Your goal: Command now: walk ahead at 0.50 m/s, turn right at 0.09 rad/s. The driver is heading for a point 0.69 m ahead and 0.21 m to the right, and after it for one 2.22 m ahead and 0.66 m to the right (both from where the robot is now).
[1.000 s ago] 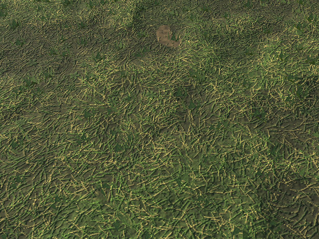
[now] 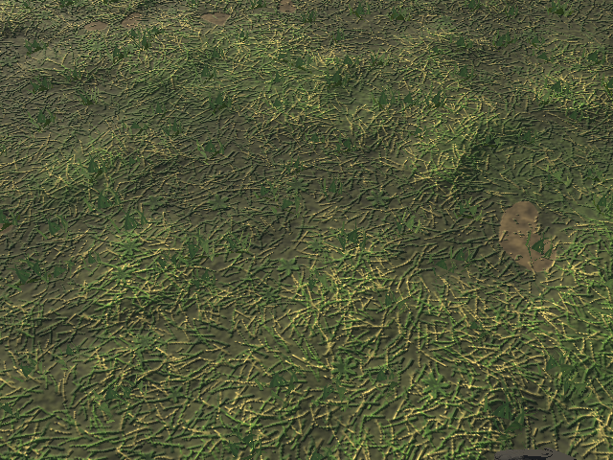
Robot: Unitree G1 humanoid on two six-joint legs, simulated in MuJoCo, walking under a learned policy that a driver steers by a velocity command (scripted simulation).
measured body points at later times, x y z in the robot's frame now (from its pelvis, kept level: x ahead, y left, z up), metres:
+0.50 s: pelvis +0.25 +0.01 +0.00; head +0.28 +0.01 +0.45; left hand +0.46 +0.20 -0.12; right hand +0.16 -0.23 -0.14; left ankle +0.15 +0.10 -0.74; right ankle +0.37 -0.14 -0.70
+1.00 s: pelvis +0.42 -0.06 +0.00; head +0.45 -0.10 +0.45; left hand +0.61 +0.16 -0.11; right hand +0.42 -0.36 -0.12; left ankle +0.58 +0.04 -0.67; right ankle +0.40 -0.11 -0.74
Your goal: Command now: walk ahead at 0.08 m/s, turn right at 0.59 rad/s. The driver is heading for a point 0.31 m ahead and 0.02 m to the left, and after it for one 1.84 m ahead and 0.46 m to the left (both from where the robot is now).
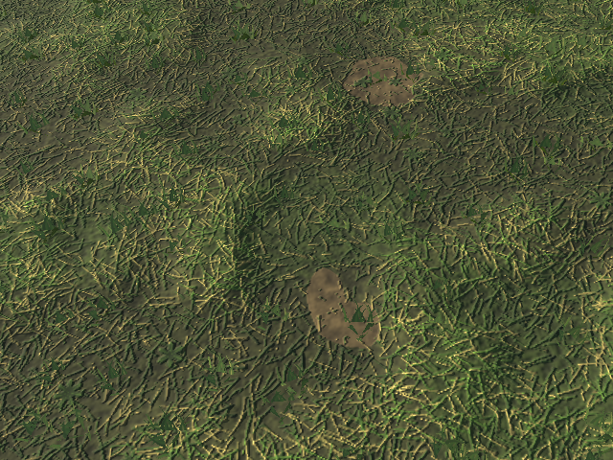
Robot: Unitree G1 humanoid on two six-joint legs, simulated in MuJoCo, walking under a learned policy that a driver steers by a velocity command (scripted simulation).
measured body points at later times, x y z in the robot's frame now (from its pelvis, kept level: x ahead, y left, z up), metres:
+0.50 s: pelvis +0.09 +0.04 +0.01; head +0.12 +0.06 +0.46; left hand +0.25 +0.28 -0.12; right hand +0.08 -0.23 -0.11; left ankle +0.08 +0.14 -0.74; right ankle +0.10 -0.09 -0.70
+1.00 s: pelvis +0.13 +0.01 +0.00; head +0.17 +0.00 +0.45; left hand +0.19 +0.29 -0.11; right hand +0.29 -0.25 -0.12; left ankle +0.12 +0.13 -0.69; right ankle +0.15 -0.07 -0.74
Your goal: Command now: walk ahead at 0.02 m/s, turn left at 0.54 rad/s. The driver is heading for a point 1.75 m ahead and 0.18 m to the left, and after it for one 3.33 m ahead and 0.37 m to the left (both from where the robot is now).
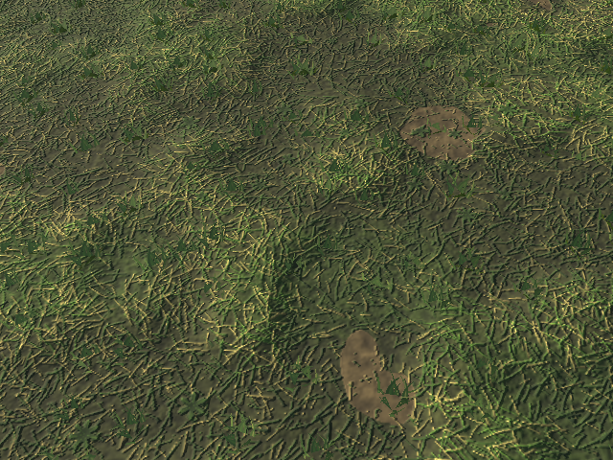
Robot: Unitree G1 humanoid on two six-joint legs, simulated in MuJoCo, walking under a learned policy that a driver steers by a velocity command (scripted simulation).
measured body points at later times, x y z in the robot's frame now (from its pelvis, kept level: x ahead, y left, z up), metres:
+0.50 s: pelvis +0.00 +0.04 +0.00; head +0.03 +0.06 +0.45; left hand +0.04 +0.34 -0.12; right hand +0.18 -0.21 -0.10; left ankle +0.00 +0.11 -0.74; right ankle +0.05 -0.10 -0.69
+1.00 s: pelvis +0.15 +0.06 +0.00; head +0.18 +0.05 +0.45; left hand +0.01 +0.28 -0.13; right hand +0.40 -0.10 -0.11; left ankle +0.23 +0.23 -0.70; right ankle +0.06 -0.07 -0.74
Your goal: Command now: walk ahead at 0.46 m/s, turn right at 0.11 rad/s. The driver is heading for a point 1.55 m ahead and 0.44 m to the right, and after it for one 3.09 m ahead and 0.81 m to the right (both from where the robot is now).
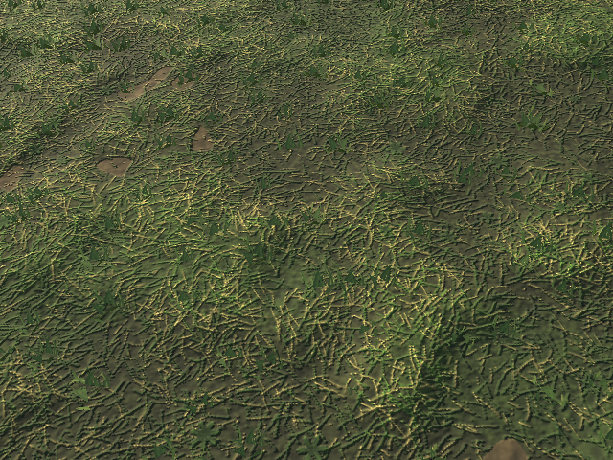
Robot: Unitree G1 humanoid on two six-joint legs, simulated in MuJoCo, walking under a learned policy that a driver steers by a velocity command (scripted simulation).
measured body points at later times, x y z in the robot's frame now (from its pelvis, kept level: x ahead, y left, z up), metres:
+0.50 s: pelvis +0.24 +0.03 +0.00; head +0.29 +0.02 +0.45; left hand +0.45 +0.23 -0.12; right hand +0.19 -0.22 -0.14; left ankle +0.18 +0.11 -0.74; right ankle +0.37 -0.11 -0.70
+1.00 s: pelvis +0.33 +0.01 -0.01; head +0.36 -0.02 +0.44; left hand +0.55 +0.21 -0.12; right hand +0.32 -0.29 -0.13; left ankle +0.44 +0.14 -0.70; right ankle +0.38 -0.08 -0.74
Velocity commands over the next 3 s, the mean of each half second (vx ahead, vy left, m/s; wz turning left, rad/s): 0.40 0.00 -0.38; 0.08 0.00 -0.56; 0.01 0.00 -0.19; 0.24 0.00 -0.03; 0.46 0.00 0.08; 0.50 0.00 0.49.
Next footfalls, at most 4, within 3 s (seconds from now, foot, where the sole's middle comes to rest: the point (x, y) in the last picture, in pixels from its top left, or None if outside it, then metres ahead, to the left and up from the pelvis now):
0.12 left None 0.22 0.11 -0.78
0.60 right None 0.41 -0.09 -0.78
1.14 left None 0.44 0.09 -0.78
1.46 right None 0.29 -0.06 -0.78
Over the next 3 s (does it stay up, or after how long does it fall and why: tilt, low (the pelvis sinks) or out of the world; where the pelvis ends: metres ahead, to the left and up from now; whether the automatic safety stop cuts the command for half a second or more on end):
stays up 0.89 -0.28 -0.01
